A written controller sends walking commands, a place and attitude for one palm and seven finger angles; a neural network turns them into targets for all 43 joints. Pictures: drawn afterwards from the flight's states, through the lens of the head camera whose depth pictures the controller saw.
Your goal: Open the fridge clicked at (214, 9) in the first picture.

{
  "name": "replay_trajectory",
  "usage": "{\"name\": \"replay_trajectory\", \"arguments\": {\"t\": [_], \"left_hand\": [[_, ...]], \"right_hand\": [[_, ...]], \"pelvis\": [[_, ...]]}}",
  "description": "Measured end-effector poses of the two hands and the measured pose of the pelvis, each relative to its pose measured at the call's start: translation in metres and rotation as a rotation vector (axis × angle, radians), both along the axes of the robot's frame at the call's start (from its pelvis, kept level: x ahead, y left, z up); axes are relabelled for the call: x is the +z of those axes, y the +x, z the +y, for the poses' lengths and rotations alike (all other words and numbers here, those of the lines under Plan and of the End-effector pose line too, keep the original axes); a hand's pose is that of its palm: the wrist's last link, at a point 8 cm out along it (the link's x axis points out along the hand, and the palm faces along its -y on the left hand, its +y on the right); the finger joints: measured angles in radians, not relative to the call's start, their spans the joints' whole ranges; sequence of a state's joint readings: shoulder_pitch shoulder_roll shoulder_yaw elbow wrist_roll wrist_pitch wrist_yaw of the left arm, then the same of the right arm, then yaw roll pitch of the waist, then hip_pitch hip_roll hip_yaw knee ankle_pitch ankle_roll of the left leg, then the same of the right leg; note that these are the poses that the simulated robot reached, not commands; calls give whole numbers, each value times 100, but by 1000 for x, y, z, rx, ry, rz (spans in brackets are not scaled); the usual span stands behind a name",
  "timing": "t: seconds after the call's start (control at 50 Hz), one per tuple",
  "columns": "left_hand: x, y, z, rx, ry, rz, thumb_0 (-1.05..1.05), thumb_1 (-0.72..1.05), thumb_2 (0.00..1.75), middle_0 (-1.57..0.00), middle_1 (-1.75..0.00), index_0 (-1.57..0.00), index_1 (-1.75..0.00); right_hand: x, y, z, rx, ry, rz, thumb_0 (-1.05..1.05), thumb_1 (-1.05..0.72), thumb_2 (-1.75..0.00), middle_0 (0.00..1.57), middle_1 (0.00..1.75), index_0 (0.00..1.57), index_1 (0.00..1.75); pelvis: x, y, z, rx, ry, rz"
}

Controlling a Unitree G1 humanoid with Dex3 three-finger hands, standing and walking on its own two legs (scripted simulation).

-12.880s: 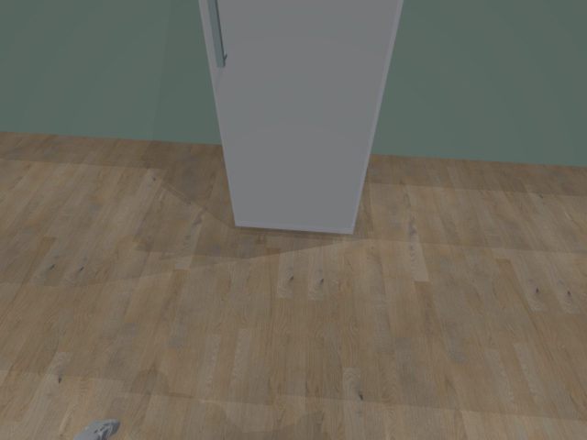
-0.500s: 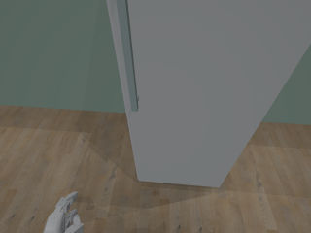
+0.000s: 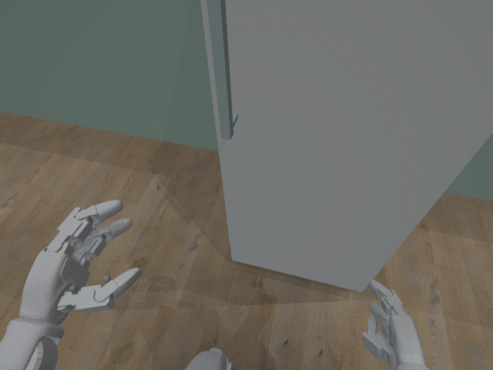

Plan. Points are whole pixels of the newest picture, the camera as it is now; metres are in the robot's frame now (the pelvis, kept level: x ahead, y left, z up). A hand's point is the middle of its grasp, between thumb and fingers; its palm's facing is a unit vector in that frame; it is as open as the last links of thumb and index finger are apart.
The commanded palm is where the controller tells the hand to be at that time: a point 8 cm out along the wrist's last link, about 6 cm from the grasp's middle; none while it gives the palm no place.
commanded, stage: raise the hand to about handle height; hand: left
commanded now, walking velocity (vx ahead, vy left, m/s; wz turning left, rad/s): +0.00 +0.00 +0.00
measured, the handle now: (223, 26) +0.54 +0.11 +0.28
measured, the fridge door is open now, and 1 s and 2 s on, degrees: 0 0 0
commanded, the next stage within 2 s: move the hooked fingers beside the handle in 1.42 s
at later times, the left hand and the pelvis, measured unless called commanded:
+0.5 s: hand (72, 198) +0.27 +0.26 +0.17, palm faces -0.06 -0.99 -0.11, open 13.0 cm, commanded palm +0.25 +0.32 +0.20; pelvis +0.02 +0.05 +0.04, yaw -6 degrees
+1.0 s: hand out of the picture +0.32 +0.32 +0.28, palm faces +0.00 -0.99 -0.10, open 13.9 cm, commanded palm +0.28 +0.36 +0.27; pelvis +0.01 +0.06 +0.05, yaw -4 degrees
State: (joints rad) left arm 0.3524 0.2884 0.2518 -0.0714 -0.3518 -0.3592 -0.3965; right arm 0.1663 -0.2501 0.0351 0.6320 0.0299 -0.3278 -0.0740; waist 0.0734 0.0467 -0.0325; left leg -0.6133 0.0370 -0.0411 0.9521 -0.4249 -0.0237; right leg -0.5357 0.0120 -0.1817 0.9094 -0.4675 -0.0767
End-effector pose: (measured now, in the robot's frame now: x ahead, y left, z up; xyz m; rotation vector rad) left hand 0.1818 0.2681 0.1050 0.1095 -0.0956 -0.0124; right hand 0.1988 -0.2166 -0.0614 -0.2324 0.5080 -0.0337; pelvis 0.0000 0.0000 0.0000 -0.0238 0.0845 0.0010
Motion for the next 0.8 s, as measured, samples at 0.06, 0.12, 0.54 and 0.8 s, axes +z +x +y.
{"name": "replay_trajectory", "arguments": {"t": [0.06, 0.12, 0.54, 0.8], "left_hand": [[0, 30, -6, -112, 28, 116, 0, 24, 61, -24, -73, -25, -73], [5, 49, 4, -118, 23, 200, 0, 17, 58, -25, -77, -26, -77], [90, 75, 61, -26, 5, -64, -1, -32, 37, -29, -109, -30, -109], [135, 95, 98, -7, -1, 44, -1, -48, 30, -30, -119, -30, -119]], "right_hand": [[-5, -20, -1, -52, 29, 52, 1, -90, -89, 21, 30, 21, 30], [-3, -39, -11, -124, 37, 82, 2, -90, -89, 21, 30, 21, 30], [57, -32, 18, -189, -66, -56, 2, -91, -89, 20, 30, 20, 30], [63, 5, 83, -32, 33, -56, 2, -90, -89, 21, 30, 21, 30]], "pelvis": [[6, 0, -3, -20, 18, -3], [13, 4, -2, -51, 35, -15], [38, 17, 52, -99, -2, -111], [48, 12, 67, -78, -1, -151]]}}
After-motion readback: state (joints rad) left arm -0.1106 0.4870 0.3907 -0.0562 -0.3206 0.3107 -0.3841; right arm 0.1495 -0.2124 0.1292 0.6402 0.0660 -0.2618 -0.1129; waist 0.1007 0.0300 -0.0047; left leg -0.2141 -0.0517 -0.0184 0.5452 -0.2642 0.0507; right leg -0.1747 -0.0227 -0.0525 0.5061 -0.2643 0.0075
